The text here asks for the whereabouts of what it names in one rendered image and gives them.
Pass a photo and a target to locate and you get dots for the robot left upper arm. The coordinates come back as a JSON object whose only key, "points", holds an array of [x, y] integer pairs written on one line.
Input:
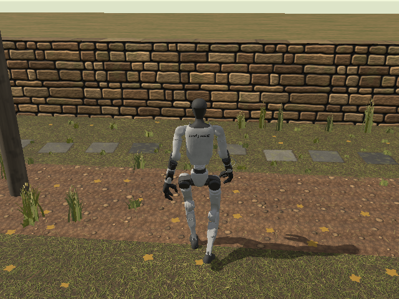
{"points": [[177, 141]]}

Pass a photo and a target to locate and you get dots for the robot left forearm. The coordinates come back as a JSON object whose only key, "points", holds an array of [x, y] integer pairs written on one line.
{"points": [[171, 170]]}

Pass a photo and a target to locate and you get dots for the robot left foot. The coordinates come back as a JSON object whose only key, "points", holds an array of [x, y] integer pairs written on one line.
{"points": [[194, 244]]}

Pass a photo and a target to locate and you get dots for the robot right forearm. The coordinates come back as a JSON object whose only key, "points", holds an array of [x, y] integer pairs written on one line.
{"points": [[227, 163]]}

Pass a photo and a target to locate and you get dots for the robot left hand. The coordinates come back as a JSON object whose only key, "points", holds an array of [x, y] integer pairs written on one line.
{"points": [[167, 191]]}

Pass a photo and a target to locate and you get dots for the humanoid robot torso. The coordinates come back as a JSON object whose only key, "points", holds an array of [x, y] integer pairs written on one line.
{"points": [[199, 150]]}

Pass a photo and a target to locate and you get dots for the robot right hand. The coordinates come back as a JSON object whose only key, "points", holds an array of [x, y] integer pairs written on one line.
{"points": [[225, 174]]}

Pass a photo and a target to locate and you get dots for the robot right upper arm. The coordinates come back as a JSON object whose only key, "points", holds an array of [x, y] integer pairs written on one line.
{"points": [[219, 132]]}

